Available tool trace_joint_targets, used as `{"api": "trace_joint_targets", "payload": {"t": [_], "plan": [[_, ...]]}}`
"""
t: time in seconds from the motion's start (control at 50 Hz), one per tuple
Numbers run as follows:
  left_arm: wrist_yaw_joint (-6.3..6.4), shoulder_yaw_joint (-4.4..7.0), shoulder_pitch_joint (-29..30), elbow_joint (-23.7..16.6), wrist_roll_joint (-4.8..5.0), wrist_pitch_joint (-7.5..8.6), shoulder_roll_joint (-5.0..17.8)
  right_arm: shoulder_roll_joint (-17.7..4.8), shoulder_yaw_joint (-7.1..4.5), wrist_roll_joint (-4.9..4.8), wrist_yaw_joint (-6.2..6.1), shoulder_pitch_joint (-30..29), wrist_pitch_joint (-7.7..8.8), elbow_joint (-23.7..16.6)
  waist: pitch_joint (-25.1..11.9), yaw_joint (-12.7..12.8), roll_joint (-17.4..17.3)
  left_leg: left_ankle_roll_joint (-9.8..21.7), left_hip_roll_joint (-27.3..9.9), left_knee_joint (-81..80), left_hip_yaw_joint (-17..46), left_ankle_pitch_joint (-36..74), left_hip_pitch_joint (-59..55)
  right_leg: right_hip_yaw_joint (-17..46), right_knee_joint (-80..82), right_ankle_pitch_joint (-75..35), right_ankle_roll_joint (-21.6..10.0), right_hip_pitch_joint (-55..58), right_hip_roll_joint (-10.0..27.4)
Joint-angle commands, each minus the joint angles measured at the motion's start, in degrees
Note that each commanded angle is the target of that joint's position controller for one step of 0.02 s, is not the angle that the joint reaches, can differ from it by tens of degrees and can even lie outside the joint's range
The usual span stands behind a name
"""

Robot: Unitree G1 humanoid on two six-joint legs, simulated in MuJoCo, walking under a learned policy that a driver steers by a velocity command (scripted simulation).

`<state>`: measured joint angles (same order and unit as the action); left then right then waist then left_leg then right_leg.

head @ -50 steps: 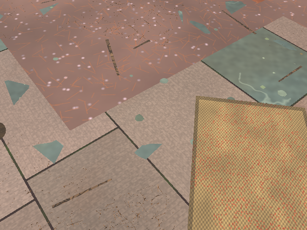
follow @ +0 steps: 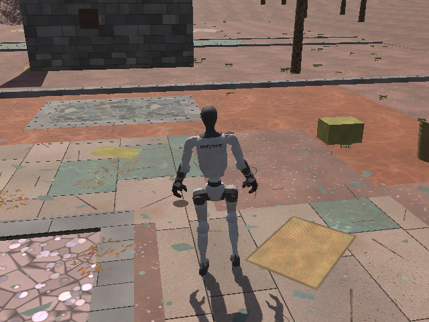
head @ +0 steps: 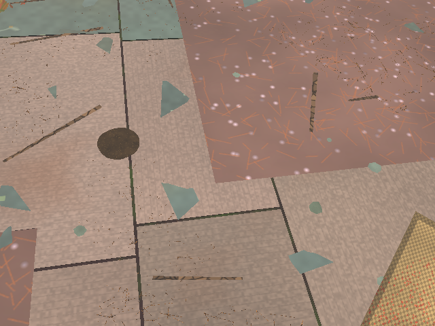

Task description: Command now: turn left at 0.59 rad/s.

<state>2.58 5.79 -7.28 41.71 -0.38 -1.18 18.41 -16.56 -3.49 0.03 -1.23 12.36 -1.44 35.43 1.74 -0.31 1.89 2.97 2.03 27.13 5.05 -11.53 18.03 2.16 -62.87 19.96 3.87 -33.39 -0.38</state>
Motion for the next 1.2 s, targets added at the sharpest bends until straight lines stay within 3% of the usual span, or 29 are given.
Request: {"api": "trace_joint_targets", "payload": {"t": [0.02,0.1,0.2,0.26,0.28,0.3,0.32,0.34,0.38,0.4,0.46,0.52,0.56,0.62,0.68,0.7,0.72,0.74,0.76,0.78,0.82,0.86,0.9,0.94,0.98,1.02,1.12,1.18,1.2], "plan": [[-0.12,0.44,2.6,-4.5,0.20,1.14,3.0,-9.6,-2.75,-0.31,-0.93,-1.0,0.62,-4.1,-7.3,-0.2,-9.8,9.3,-12.5,-6.7,15.3,14.6,-11.6,2.4,6.7,-1.7,0.8,-3.4,0.1],[-0.96,0.17,3.7,-4.7,0.54,1.70,2.8,-10.8,-3.36,-0.20,-0.91,-1.3,-0.01,-4.6,-6.7,-1.0,-10.9,10.0,-12.1,-6.2,19.6,9.8,-9.2,3.1,16.0,0.4,0.8,2.2,-1.0],[-2.09,0.35,2.4,-4.6,1.12,2.80,3.5,-11.0,-3.65,-0.77,-0.17,-2.9,-0.67,-5.2,-7.4,-0.9,-11.6,9.9,-11.0,-4.4,25.6,14.3,-9.0,3.4,25.6,2.1,-0.5,9.3,-2.6],[-2.62,0.83,-2.0,-3.2,0.91,3.38,3.9,-10.3,-3.50,-1.96,-0.45,-5.2,-1.18,-5.7,-8.0,2.2,-10.5,6.3,-7.3,-1.0,25.1,12.6,-6.0,2.2,41.7,-9.7,-2.6,20.2,-1.7],[-2.37,1.57,-3.6,-3.0,0.20,3.19,6.7,-8.3,-3.00,-1.71,-0.59,-3.7,-1.17,-5.9,-9.6,1.6,-5.9,3.3,-4.2,4.3,21.6,2.0,0.1,7.2,43.2,-14.1,-5.3,27.8,5.8],[-1.97,2.31,-1.4,-3.8,-0.75,2.45,11.5,-5.8,-2.47,-1.36,-0.37,0.2,-0.86,-6.1,-8.0,-2.2,10.1,-0.8,5.5,16.1,9.6,-18.8,11.7,19.8,44.0,-26.5,-12.7,32.0,17.7],[-2.13,2.07,-1.8,-4.2,-2.16,2.61,9.8,-10.7,-4.08,-0.82,-0.42,-0.9,-0.15,-6.2,-6.5,-0.1,12.8,-3.8,5.3,29.6,5.5,-26.4,16.5,27.2,45.7,-30.0,-20.3,27.3,24.7],[-1.78,1.16,1.3,-5.4,-1.66,2.76,7.1,-13.5,-5.20,-0.77,-0.30,-0.1,-0.14,-5.1,-5.3,-1.3,7.9,-5.2,2.3,37.4,5.6,-22.3,16.5,22.6,45.2,-28.4,-19.9,25.5,23.1],[-1.15,0.16,4.9,-6.2,-0.22,2.50,3.9,-11.4,-5.14,-0.92,-0.50,1.5,-1.32,-2.7,-3.4,-1.9,4.9,-7.1,1.6,43.1,4.2,-15.3,17.5,12.7,44.1,-23.5,-15.2,25.0,15.9],[-0.86,-0.15,4.7,-6.2,0.17,2.32,3.7,-9.9,-4.73,-1.03,-0.37,1.7,-1.75,-2.6,-2.8,-1.4,5.1,-7.9,1.4,45.3,3.4,-13.6,18.3,10.3,44.0,-25.5,-15.2,25.1,15.1],[-0.17,-0.06,1.2,-5.5,-0.49,1.39,4.6,-7.2,-3.61,-1.81,-0.04,-2.4,-1.66,-4.7,-2.8,1.3,6.9,-9.3,-0.4,39.1,-0.8,-10.6,19.8,5.4,44.6,-27.0,-16.2,29.0,13.8],[-0.14,0.68,-0.8,-5.0,-0.45,0.76,6.8,-6.0,-2.79,-1.26,0.45,-4.6,-1.51,-6.2,-4.6,3.0,7.8,-9.8,-3.1,30.4,-2.5,-11.5,17.6,4.3,44.2,-28.5,-17.1,32.7,16.1],[-0.61,1.20,0.1,-5.0,-0.09,0.55,8.4,-5.4,-2.27,-0.98,0.96,-4.8,-1.47,-6.7,-5.1,3.0,8.3,-9.1,-4.1,24.6,-4.6,-11.9,12.4,2.2,44.1,-29.4,-17.1,30.5,16.9],[-1.36,1.59,0.4,-4.7,0.75,0.57,9.5,-6.4,-2.56,-1.22,1.55,-3.6,-1.76,-6.8,-5.3,2.5,9.1,-7.4,-3.6,17.0,-7.3,-10.9,6.6,0.4,43.0,-30.0,-16.4,28.8,17.9],[-1.64,1.50,1.3,-3.9,2.47,0.86,9.4,-6.2,-3.05,-1.19,2.08,0.4,-2.07,-5.8,-5.6,-0.5,7.8,-3.4,-1.9,1.6,-9.0,-1.8,-2.5,-1.8,37.3,-27.1,-12.9,26.3,17.4],[-1.86,0.83,-1.5,-2.6,2.47,1.09,7.3,-7.5,-3.61,-0.95,1.69,2.6,-1.98,-5.0,-6.3,-1.1,4.3,-1.5,-1.2,-4.6,-7.4,5.0,-10.1,-4.3,32.4,-22.5,-9.4,21.8,15.2],[-2.24,-0.40,-3.3,-2.8,0.20,1.27,3.6,-12.5,-4.85,-0.94,0.87,4.5,-1.67,-5.4,-8.2,-0.3,-9.2,2.0,-11.5,-6.5,7.0,23.7,-20.9,-9.8,18.8,-5.3,-3.7,10.3,9.9],[-2.10,-1.49,-0.7,-5.5,-1.71,1.43,1.6,-16.0,-4.76,0.52,0.56,3.1,-0.89,-7.2,-8.3,0.0,-20.5,13.6,-25.0,-4.6,22.3,39.0,-21.2,-8.4,6.0,19.3,0.1,-2.8,2.9],[-1.48,-0.30,2.8,-5.7,-0.25,1.28,5.5,-13.0,-4.05,1.80,1.13,4.9,0.41,-6.5,-11.5,-4.3,-14.3,18.1,-25.4,-6.5,21.4,33.1,-17.0,-1.6,-2.5,19.7,0.3,-2.1,3.4],[-1.32,0.20,3.0,-5.3,0.96,0.87,6.7,-11.3,-3.19,1.74,1.28,2.5,1.25,-5.5,-8.4,-2.6,-12.1,15.0,-21.5,-6.9,15.7,26.9,-14.4,-0.4,-4.6,15.7,-0.3,-2.1,4.4],[-0.79,0.53,1.0,-3.1,0.45,0.12,6.7,-8.5,-2.16,0.12,0.89,-3.3,1.59,-5.2,-5.8,-0.3,-9.9,9.7,-16.1,-7.2,9.8,20.9,-11.7,0.1,-2.4,7.4,-0.1,-1.2,5.0],[-1.22,0.12,-3.1,-0.9,0.40,-0.20,5.1,-4.4,-0.29,0.71,0.44,-5.8,1.90,-4.7,-7.3,1.9,-9.7,8.8,-13.8,-7.6,4.6,24.4,-8.8,-0.5,-1.5,0.8,0.9,5.4,4.5],[-1.66,-0.81,-4.5,0.3,0.88,-0.36,2.9,-2.0,0.57,1.42,0.36,-6.5,2.34,-3.3,-7.2,2.0,-9.6,8.0,-12.4,-8.2,1.3,20.7,-8.5,-0.6,7.0,-1.7,1.4,9.5,5.2],[-1.82,-1.59,-1.9,-0.5,0.81,-0.48,2.2,-3.1,0.34,1.89,0.32,-6.1,2.40,-2.0,-5.2,0.3,-9.9,8.0,-12.7,-9.0,1.2,15.0,-7.9,-0.8,15.4,-1.1,1.2,12.6,5.4],[-1.77,-1.40,-0.7,-1.4,0.94,-0.63,4.0,-5.7,-0.42,1.91,0.32,-5.3,2.08,-0.7,-3.5,-0.9,-10.2,9.4,-14.6,-9.3,3.4,10.7,-7.9,-1.7,18.8,1.7,0.8,13.2,4.7],[-1.63,-1.02,-0.8,-2.1,1.35,-0.70,5.7,-7.8,-1.21,1.25,0.21,-5.2,1.56,0.1,-1.8,-1.4,-9.8,10.7,-16.8,-8.9,5.8,9.0,-8.5,-2.2,19.2,4.9,0.2,11.3,4.2],[-2.11,-1.26,-3.3,-2.5,1.56,-0.63,4.0,-8.3,-1.97,0.27,-0.59,-6.4,0.56,0.9,-3.5,-0.3,-7.6,11.8,-19.9,-5.0,6.2,23.0,-12.7,-3.7,20.1,6.7,-1.6,10.5,3.6],[-2.91,-1.22,-6.6,-2.0,1.44,-0.56,3.6,-8.2,-2.42,-0.79,-1.15,-7.9,-0.19,1.3,-5.2,2.3,-7.3,7.9,-17.6,-0.1,1.0,22.7,-11.4,-5.6,32.8,-4.9,-4.4,17.5,1.9],[-2.76,-0.62,-7.0,-2.4,0.98,-0.48,5.9,-7.3,-2.48,-0.92,-1.27,-6.4,-0.14,1.8,-5.2,2.0,-3.5,3.7,-14.0,5.0,-2.6,14.3,-8.0,-0.7,38.4,-16.5,-6.8,21.5,3.6]]}}
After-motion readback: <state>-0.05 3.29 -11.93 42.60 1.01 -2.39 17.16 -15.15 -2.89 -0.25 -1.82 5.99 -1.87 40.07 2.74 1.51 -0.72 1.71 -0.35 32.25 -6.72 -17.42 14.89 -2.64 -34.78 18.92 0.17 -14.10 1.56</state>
